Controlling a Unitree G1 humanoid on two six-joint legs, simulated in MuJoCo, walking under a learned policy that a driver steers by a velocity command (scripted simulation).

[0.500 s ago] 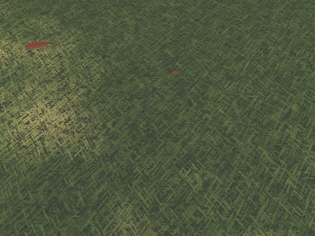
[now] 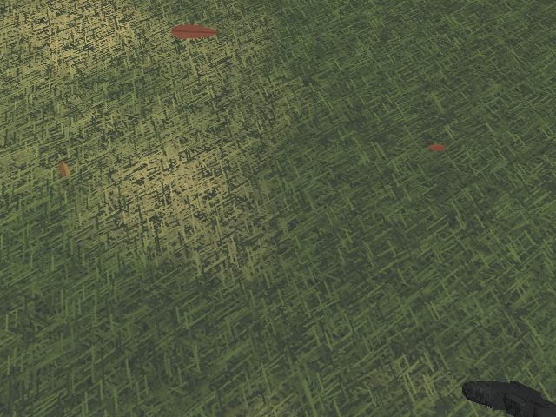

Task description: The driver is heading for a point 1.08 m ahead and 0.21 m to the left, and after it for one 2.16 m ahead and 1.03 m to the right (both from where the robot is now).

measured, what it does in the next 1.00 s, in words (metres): walks ahead, turning left: left foot, then right foot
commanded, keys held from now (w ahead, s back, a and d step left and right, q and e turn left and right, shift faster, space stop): w+q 0.66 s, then w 0.34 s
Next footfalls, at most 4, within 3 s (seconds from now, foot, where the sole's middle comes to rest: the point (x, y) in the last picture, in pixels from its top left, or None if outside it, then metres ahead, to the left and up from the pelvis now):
0.04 left None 0.20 0.08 -0.75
0.52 right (337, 390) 0.51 -0.06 -0.75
1.02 left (192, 333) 0.62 0.30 -0.75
1.58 right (243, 217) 0.99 0.21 -0.75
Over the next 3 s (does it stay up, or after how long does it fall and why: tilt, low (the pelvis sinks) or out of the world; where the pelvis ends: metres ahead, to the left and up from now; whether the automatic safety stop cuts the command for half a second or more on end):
stays up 1.20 0.32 0.01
